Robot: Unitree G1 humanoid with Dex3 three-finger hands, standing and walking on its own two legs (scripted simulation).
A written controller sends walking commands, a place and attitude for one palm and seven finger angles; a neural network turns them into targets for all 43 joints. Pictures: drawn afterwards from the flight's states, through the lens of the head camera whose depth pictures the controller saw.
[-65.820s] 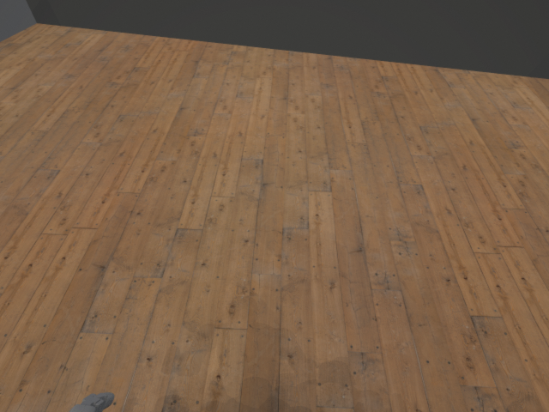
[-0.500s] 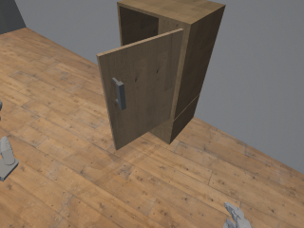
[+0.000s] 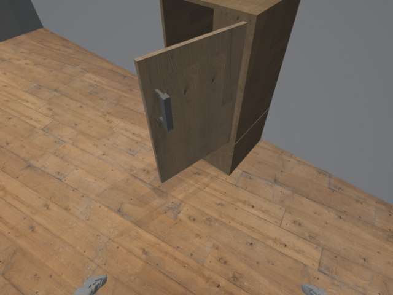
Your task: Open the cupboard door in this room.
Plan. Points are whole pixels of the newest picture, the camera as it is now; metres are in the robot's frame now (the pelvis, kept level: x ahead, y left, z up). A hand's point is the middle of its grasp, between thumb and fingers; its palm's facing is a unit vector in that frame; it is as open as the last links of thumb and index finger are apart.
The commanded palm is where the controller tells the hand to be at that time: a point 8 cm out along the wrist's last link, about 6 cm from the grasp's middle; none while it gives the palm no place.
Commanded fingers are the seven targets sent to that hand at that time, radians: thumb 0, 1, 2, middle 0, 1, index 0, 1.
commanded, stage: let the arm hang, fingers relaxed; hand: left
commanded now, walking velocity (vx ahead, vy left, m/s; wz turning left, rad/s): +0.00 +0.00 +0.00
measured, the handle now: (163, 109) +0.65 +0.13 -0.02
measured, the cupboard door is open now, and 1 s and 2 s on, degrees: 77 77 77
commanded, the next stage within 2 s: look to check the result in 0.86 s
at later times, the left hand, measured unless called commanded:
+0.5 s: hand out of the picture +0.02 +0.24 -0.14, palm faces +0.01 -0.94 -0.35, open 7.4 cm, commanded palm none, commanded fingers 0.00 0.90 0.90 -0.20 -0.30 -0.20 -0.30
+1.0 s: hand out of the picture +0.11 +0.21 -0.14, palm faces -0.02 -0.95 -0.31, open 7.4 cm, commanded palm none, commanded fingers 0.00 0.90 0.90 -0.20 -0.30 -0.20 -0.30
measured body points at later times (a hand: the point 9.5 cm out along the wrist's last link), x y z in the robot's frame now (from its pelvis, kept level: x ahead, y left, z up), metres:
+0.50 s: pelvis +0.00 -0.01 +0.01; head +0.01 -0.02 +0.46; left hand +0.02 +0.29 -0.12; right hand +0.02 -0.27 -0.15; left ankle +0.03 +0.11 -0.73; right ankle +0.03 -0.13 -0.73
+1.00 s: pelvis +0.02 -0.02 +0.02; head +0.05 -0.03 +0.47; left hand +0.11 +0.26 -0.12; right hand +0.10 -0.31 -0.13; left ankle +0.03 +0.11 -0.73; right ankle +0.03 -0.13 -0.73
